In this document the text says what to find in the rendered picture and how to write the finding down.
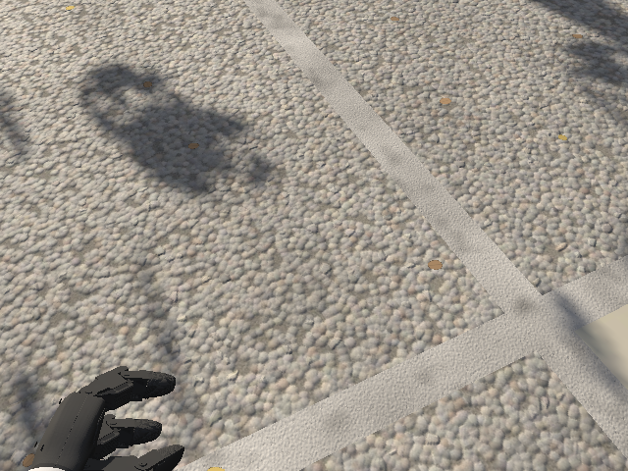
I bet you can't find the left robot hand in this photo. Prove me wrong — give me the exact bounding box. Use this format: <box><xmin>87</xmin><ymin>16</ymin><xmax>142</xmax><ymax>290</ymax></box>
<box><xmin>30</xmin><ymin>366</ymin><xmax>184</xmax><ymax>471</ymax></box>

